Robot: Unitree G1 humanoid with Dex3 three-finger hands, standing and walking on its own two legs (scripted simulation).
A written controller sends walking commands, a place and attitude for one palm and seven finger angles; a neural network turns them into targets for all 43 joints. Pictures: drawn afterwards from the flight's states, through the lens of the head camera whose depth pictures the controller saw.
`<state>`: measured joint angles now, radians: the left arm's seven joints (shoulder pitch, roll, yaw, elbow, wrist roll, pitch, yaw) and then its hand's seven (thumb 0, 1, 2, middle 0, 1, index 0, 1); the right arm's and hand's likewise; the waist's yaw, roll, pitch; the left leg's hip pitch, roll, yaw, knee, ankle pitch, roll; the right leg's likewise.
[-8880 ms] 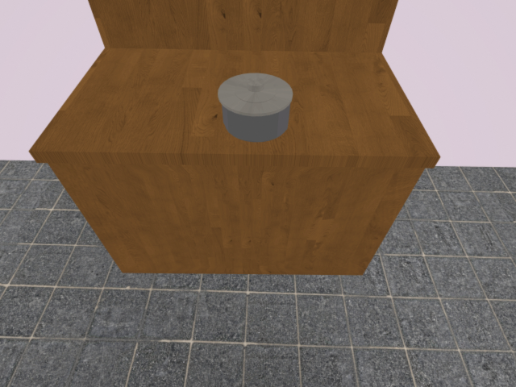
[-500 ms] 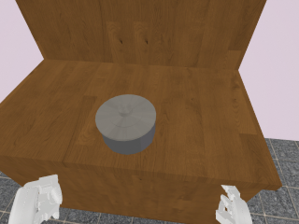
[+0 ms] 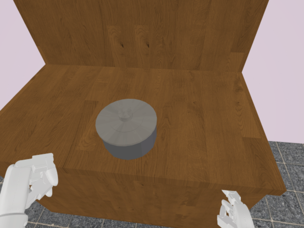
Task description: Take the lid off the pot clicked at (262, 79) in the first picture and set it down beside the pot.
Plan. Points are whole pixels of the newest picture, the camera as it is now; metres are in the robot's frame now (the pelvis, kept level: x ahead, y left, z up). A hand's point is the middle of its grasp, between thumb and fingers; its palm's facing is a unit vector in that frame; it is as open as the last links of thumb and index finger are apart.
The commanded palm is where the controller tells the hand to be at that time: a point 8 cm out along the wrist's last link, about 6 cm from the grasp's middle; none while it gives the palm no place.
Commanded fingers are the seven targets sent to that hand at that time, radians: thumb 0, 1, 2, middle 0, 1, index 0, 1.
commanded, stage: reach forward and open the fingers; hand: left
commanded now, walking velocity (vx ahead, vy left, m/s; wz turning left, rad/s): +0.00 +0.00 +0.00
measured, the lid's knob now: (125, 114) +0.42 +0.15 +0.06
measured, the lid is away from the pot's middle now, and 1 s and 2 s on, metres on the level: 0.00 0.00 0.00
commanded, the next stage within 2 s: move the open hand above the knob in 1.06 s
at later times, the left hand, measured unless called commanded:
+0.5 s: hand (42, 179) +0.17 +0.26 +0.11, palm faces -0.23 -0.05 -0.97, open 4.6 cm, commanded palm +0.18 +0.26 +0.16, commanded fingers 0.00 0.07 1.26 -0.97 -0.51 -0.97 -0.51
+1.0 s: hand (58, 151) +0.23 +0.25 +0.13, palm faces -0.16 -0.04 -0.99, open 9.8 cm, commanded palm +0.22 +0.25 +0.19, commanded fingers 0.00 -0.28 1.41 -0.83 -0.08 -0.83 -0.08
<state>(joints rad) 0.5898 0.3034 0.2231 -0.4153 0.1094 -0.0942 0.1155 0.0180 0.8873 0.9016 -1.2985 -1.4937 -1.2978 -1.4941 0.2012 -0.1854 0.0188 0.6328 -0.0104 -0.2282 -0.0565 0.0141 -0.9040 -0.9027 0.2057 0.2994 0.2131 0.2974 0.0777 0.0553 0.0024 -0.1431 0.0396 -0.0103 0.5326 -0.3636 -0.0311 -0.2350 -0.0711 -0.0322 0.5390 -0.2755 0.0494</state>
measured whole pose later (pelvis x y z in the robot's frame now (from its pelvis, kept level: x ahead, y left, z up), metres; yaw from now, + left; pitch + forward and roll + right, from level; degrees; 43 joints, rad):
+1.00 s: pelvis -0.04 +0.00 +0.01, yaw +0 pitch -1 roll +1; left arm -0.02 0.64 0.00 -0.11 0.78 0.05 -0.27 0.00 -0.25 1.38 -0.85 -0.12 -0.85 -0.12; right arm 0.13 -0.27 0.03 0.57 0.05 0.02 -0.04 0.01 -0.91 -0.90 0.20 0.30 0.20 0.30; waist 0.06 0.11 0.02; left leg -0.16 0.01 0.00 0.42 -0.24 -0.02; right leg -0.26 -0.09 -0.02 0.43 -0.15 0.05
